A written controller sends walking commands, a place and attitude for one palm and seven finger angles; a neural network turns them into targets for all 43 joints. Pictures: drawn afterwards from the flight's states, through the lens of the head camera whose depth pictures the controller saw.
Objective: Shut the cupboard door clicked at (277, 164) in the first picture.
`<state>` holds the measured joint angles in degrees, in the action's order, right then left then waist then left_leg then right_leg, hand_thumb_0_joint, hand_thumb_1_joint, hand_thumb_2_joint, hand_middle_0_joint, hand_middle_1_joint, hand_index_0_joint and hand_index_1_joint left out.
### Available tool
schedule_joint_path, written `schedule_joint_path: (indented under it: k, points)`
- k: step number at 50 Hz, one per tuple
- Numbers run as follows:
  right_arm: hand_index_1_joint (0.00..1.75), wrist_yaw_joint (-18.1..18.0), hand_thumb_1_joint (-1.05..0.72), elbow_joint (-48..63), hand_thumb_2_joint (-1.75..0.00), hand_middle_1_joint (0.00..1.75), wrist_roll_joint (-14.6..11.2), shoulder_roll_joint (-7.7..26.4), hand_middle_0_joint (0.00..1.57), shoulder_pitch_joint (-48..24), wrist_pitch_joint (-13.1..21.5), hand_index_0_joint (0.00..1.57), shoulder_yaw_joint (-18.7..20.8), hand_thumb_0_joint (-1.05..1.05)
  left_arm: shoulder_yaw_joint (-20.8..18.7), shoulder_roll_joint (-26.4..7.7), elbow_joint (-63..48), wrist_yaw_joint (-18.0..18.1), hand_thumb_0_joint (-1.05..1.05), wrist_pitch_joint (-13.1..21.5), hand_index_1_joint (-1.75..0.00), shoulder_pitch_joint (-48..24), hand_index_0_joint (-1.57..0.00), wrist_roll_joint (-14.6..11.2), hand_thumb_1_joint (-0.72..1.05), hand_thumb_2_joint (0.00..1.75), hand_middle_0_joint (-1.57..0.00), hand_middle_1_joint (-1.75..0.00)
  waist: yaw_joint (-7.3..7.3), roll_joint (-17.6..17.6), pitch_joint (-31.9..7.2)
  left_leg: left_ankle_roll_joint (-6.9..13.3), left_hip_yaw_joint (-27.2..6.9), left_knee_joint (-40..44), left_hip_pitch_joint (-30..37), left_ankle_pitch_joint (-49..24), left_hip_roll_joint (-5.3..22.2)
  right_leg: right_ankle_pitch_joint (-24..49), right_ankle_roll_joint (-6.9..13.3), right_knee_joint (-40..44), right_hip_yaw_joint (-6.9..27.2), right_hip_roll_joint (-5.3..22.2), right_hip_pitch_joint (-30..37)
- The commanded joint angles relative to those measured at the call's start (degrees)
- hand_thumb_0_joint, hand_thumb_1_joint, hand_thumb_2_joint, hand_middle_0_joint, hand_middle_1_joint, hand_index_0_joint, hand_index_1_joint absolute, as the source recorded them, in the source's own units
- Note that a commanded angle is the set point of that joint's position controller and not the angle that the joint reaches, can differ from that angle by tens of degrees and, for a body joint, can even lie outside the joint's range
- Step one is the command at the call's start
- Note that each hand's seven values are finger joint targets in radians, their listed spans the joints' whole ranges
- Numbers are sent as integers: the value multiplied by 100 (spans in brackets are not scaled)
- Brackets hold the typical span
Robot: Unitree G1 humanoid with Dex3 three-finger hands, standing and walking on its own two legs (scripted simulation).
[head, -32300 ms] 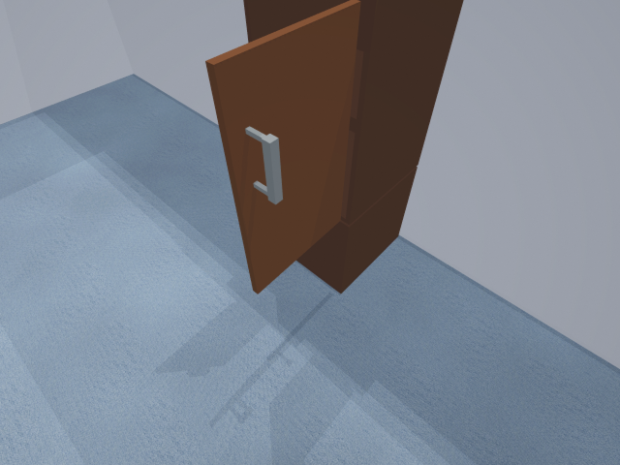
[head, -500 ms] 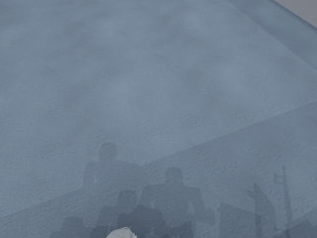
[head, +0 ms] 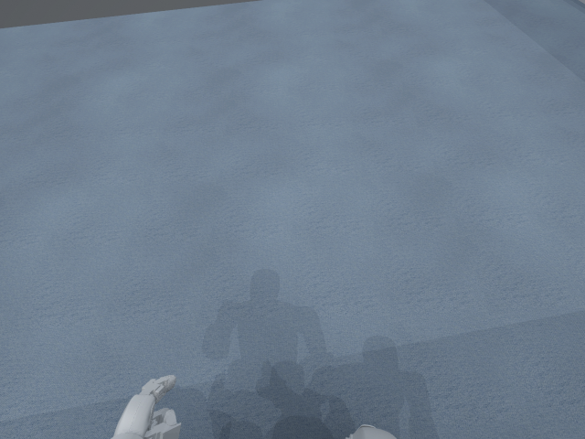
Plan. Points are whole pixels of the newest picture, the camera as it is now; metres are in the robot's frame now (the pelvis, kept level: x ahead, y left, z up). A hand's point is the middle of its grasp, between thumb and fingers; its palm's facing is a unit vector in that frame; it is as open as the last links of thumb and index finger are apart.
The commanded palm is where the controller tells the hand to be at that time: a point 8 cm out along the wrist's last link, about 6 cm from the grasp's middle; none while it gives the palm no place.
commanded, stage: walk to a spot facing it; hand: left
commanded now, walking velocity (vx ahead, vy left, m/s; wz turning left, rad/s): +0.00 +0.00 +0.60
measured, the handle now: out of the picture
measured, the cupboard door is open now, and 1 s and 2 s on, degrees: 54 54 54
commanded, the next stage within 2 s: turn to face it in 0.20 s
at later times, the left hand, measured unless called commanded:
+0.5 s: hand out of the picture +0.07 +0.24 -0.17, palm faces +0.28 -0.93 -0.23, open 7.4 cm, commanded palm none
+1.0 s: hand (157, 404) +0.20 +0.24 -0.17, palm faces +0.00 -0.98 -0.19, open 7.4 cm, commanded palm none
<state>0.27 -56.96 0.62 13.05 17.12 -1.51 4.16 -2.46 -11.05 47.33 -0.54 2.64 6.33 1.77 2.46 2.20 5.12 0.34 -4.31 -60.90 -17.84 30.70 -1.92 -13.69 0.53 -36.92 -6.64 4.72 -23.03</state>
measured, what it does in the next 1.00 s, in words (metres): walks ahead: left foot, then right foot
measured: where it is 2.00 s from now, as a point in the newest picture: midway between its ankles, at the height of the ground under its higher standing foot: outside the picture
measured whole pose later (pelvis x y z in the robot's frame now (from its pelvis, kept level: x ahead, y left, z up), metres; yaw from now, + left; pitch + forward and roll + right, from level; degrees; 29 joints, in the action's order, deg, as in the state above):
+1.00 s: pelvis +0.14 +0.05 +0.01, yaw -4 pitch +1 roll -1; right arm -1.8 -52.3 0.1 13.1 10.3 -1.9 3.1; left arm -4.5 -12.1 54.3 0.1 -2.9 14.1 1.5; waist -0.9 -1.9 3.6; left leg -2.4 1.1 -35.3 -18.1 19.1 1.6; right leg -15.4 -1.7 -32.3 5.2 -1.4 -17.7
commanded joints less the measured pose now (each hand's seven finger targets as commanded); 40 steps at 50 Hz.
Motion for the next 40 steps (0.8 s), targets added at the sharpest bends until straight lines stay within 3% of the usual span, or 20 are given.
schedule_joint_path:
  k: [1,3,7,12,14,15,16,17,18,20,22,24,32,33,34,35,36,37,38,40]
  points:
    - [30,91,-90,569,-90,30,50,302,20,-236,71,20,107,0,-273,-768,-171,224,0,-58,-30,515,-20,-12,90,90,-20,-30,-167,-996,-485,-114,90,-1553,-1485,-846,563,212,497,2204,1163,1746,966]
    - [30,130,-90,554,-90,30,46,182,20,-182,-22,20,58,0,-258,-706,-124,228,0,-12,-30,569,-20,-1,90,90,-20,-30,-105,-1174,-585,-207,307,-1041,-1320,-930,554,1345,481,2072,499,1630,969]
    - [30,172,-90,722,-90,30,43,46,20,-500,-64,20,-1,0,-290,-823,60,227,0,-36,-30,819,-20,-5,90,90,-20,-30,-159,-1105,-652,-258,667,150,-1317,-922,514,2433,498,1799,-141,1629,1472]
    - [30,200,-90,1035,-90,30,16,108,20,-904,4,20,-50,0,-393,-1102,73,212,0,-132,-30,976,-20,24,90,90,-20,-30,-318,-1220,-600,-125,1066,1745,-827,-872,363,2903,457,1184,-349,1778,1730]
    - [30,192,-90,1074,-90,30,39,315,20,-707,42,20,-20,0,-425,-1221,50,196,0,-164,-30,1003,-20,-15,90,90,-20,-30,-172,-1110,-792,-64,1163,2639,-41,-1455,238,2817,266,551,-556,1724,1583]
    - [30,191,-90,969,-90,30,60,571,20,-277,98,20,33,0,-395,-1153,47,182,0,-179,-30,1038,-20,-45,90,90,-20,-30,50,-475,-1127,8,872,3405,1022,-2476,367,2245,19,-388,-698,1505,1085]
    - [30,120,-90,929,-90,30,137,1278,20,107,176,20,180,0,-304,-753,-96,159,0,-213,-30,1213,-20,-134,90,90,-20,-30,206,1383,-1479,827,-1267,3575,2243,-5079,2032,-891,-473,-1763,-820,560,-581]
    - [30,10,-90,805,-90,30,80,1546,20,418,122,20,180,0,-146,-609,-261,215,0,-268,-30,940,-20,-94,90,90,-20,-30,341,1414,-1643,1460,-1709,3739,2067,-6200,2796,-2881,-423,-2445,0,250,-736]
    - [30,-86,-90,801,-90,30,70,1405,20,201,154,20,107,0,-153,-611,-164,271,0,-323,-30,889,-20,-77,90,90,-20,-30,236,974,-1733,1414,-1418,3736,1927,-5504,2685,-2577,-344,-2730,423,215,-739]
    - [30,-208,-90,887,-90,30,80,959,20,-437,196,20,-26,0,-118,-566,177,230,0,-344,-30,893,-20,-84,90,90,-20,-30,-12,924,-1128,1202,-835,3806,1304,-4899,2272,-1787,-351,-2668,730,272,-713]
    - [30,-256,-90,763,-90,30,84,681,20,-641,263,20,-159,0,-56,-403,502,175,0,-365,-30,1077,-20,-81,90,90,-20,-30,-213,405,-939,990,-153,3839,1233,-5384,1908,-1282,-340,-2093,765,161,-337]
    - [30,-262,-90,639,-90,30,59,677,20,-698,256,20,-162,0,-36,-347,658,155,0,-410,-30,1187,-20,-94,90,90,-20,-30,-252,541,-976,907,272,3886,1313,-5400,1889,-1179,-326,-1418,643,62,32]
    - [30,-219,-90,533,-90,30,38,800,20,-969,10,20,66,0,-232,-378,592,25,0,-481,-30,1290,-20,-24,90,90,-20,-30,-390,467,-348,589,760,3526,589,-2821,1913,-50,-221,188,130,-325,692]
    - [30,-207,-90,562,-90,30,29,762,20,-999,-4,20,93,0,-277,-461,584,22,0,-464,-30,1404,-20,-8,90,90,-20,-30,-454,289,-303,414,921,3210,438,-2474,1753,454,-142,557,327,-282,853]
    - [30,-189,-90,621,-90,30,7,622,20,-1007,-17,20,99,0,-324,-683,564,39,0,-425,-30,1470,-20,15,90,90,-20,-30,-501,-293,-271,160,1168,2628,152,-1749,1381,1106,79,1004,1087,80,921]
    - [30,-149,-90,712,-90,30,-27,312,20,-890,-15,20,72,0,-383,-1053,531,76,0,-351,-30,1432,-20,51,90,90,-20,-30,-457,-1274,-347,-107,1543,1767,-456,-601,733,1983,519,1495,2290,1018,1254]
    - [30,-147,-90,859,-90,30,-34,144,20,-1147,-61,20,6,0,-404,-1290,559,103,0,-331,-30,1633,-20,18,90,90,-20,-30,-666,-1697,-420,-210,1136,647,-934,527,293,2487,1100,1936,3070,1527,1393]
    - [30,-174,-90,933,-90,30,-10,193,20,-1296,-71,20,0,0,-443,-1220,598,167,0,-298,-30,1666,-20,5,90,90,-20,-30,-685,-2049,-527,-190,620,9,-1365,496,353,2787,1272,1932,3264,1448,1651]
    - [30,-194,-90,910,-90,30,-21,309,20,-1272,-34,20,16,0,-445,-1116,585,208,0,-298,-30,1474,-20,-3,90,90,-20,-30,-615,-1994,-594,-220,387,-360,-1650,232,398,2968,1356,1746,3147,1363,1947]
    - [30,-179,-90,815,-90,30,-35,300,20,-1136,9,20,9,0,-442,-1020,439,228,0,-340,-30,1110,-20,-21,90,90,-20,-30,-463,-1103,-846,-284,326,-295,-1471,-221,511,2662,1187,1529,2516,1097,1959]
